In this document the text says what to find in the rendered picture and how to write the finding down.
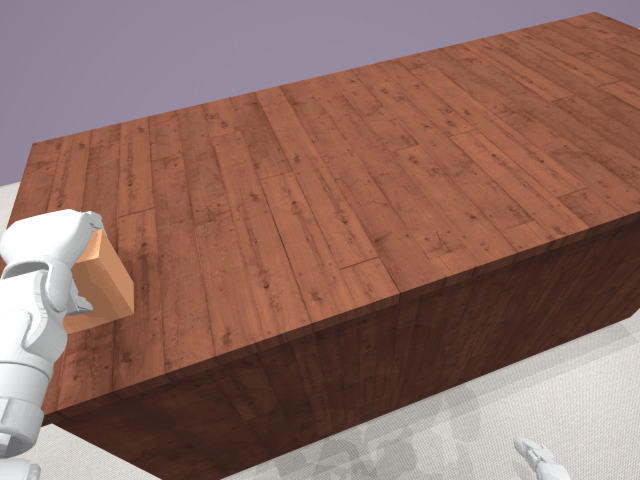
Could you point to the robot left upper arm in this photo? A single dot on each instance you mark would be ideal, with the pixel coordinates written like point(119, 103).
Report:
point(18, 469)

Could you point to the right robot hand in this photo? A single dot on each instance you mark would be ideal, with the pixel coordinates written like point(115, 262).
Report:
point(541, 461)

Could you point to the table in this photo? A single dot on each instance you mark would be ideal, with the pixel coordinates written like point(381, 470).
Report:
point(312, 256)

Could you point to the left robot hand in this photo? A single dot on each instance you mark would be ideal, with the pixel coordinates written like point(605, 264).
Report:
point(63, 235)

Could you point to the sponge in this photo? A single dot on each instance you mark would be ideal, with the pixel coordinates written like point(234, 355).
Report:
point(102, 279)

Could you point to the robot left forearm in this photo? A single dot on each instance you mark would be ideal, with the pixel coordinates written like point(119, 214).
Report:
point(34, 294)

